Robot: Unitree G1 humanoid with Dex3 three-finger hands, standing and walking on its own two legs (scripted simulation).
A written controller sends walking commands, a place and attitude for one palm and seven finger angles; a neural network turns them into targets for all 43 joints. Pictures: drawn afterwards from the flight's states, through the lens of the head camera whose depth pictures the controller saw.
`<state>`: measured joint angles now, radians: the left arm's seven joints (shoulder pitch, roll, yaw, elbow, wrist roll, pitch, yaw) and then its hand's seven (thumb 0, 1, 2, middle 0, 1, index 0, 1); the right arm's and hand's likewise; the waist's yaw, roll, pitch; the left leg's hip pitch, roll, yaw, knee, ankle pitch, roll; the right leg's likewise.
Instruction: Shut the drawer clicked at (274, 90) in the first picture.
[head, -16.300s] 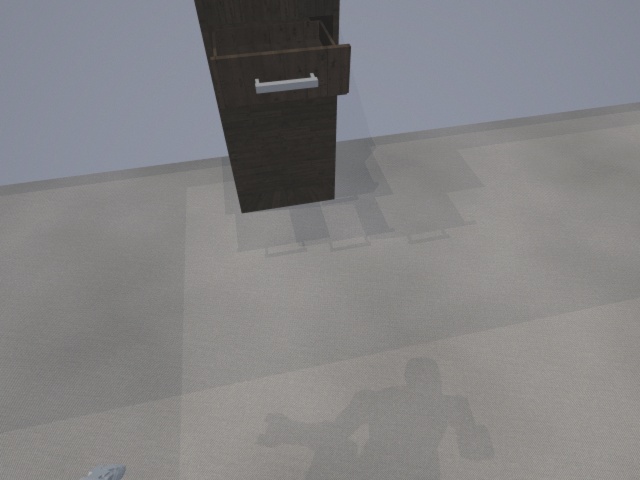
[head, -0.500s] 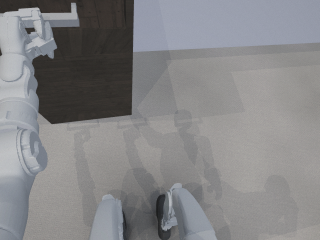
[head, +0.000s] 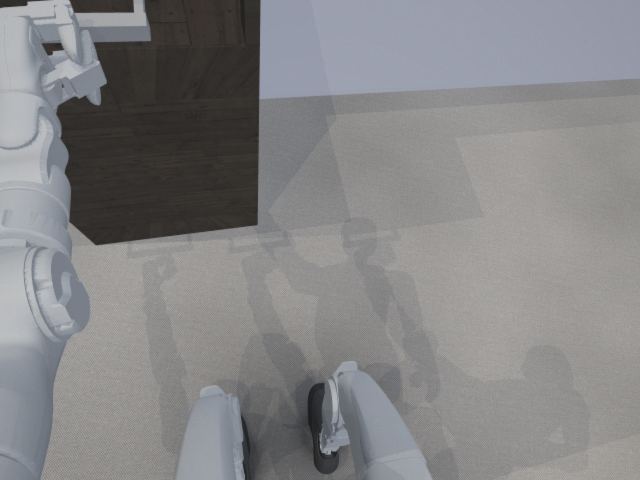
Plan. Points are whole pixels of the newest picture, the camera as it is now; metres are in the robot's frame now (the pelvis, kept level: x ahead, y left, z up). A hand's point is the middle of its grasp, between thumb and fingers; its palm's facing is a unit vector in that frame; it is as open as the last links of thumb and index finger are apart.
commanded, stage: pull the fist back off the drawer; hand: left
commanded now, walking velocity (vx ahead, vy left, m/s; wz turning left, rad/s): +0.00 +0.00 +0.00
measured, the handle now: (61, 15) +0.64 +0.21 +0.07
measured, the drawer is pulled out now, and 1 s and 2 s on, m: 0.00 0.00 0.00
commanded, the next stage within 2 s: draw the hand back to the body in 0.32 s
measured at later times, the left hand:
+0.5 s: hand (93, 66) +0.56 +0.17 +0.08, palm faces +0.08 -1.00 -0.05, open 3.3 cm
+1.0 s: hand out of the picture +0.41 +0.20 +0.17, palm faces +0.12 -0.98 -0.16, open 3.3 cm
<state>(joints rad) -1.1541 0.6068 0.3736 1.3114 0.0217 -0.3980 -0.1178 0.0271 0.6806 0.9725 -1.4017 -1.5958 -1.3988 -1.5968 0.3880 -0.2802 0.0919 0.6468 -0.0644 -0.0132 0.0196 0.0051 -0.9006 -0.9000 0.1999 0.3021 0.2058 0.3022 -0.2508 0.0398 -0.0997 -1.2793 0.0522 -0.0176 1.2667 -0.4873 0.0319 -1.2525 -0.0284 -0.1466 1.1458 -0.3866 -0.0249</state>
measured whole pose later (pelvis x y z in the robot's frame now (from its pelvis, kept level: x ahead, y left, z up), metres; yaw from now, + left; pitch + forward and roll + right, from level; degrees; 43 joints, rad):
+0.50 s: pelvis +0.05 +0.00 +0.03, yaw -1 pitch +26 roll -3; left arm -0.81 0.42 0.40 1.02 -0.06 -0.46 -0.11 0.02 0.90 0.91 -1.40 -1.60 -1.40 -1.60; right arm 0.36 -0.26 0.04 0.59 -0.04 0.08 0.04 0.01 -0.90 -0.90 0.20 0.30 0.20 0.30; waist -0.17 0.04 -0.12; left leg -1.05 0.06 0.04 1.14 -0.54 0.03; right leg -1.07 -0.01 -0.09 1.06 -0.43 -0.01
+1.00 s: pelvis +0.08 -0.01 +0.09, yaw +1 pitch +9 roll -1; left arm -0.10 0.30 0.20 0.29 -0.15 -0.21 -0.09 0.02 0.90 0.90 -1.40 -1.60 -1.40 -1.60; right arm 0.22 -0.25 0.02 0.55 0.04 0.01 -0.04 0.01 -0.90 -0.90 0.20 0.30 0.20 0.30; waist -0.02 0.04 -0.08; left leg -0.48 0.03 0.04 0.75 -0.43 0.01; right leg -0.51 -0.02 -0.09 0.72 -0.36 -0.01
